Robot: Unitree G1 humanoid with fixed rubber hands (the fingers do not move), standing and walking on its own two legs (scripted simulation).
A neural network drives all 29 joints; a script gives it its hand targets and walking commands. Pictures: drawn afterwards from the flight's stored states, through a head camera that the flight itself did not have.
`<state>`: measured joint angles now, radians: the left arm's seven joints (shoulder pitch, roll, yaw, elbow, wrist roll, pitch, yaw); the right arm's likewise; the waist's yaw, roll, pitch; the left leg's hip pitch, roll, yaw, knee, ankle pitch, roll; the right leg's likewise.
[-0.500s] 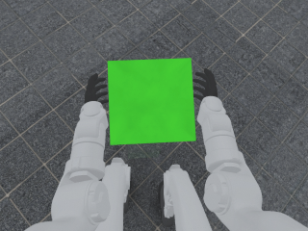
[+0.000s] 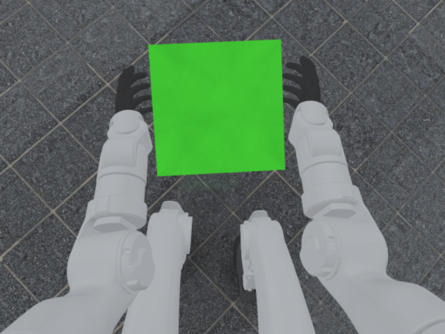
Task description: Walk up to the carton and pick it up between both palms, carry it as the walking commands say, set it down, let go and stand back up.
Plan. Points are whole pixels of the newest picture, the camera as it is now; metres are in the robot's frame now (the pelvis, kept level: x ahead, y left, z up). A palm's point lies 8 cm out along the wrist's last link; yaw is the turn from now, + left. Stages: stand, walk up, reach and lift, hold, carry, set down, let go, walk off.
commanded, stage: set down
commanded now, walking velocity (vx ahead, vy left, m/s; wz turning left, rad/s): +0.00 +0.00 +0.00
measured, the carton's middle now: (217, 113) +0.49 +0.02 -0.17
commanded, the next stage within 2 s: none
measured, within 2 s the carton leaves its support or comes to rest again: neither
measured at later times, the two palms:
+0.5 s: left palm (144, 118) +0.47 +0.18 -0.19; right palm (287, 111) +0.51 -0.13 -0.18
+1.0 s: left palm (150, 120) +0.49 +0.18 -0.28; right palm (276, 114) +0.52 -0.13 -0.26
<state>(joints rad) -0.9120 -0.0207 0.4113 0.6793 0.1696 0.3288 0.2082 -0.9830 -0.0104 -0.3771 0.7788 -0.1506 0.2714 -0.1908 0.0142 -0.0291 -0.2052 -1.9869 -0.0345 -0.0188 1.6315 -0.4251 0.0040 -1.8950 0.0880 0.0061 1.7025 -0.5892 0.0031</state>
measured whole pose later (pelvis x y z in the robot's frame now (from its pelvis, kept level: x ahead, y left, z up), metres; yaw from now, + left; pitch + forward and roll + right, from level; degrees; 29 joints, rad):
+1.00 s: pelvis -0.05 +0.00 -0.12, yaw +0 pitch +29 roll -1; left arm -1.49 0.25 0.22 0.93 -0.06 0.30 0.27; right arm -1.54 -0.25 -0.23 0.97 0.02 0.27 -0.26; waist 0.05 -0.03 0.52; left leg -2.12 -0.05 -0.02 2.04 -0.42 -0.02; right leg -2.02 0.11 -0.02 2.14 -0.62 0.01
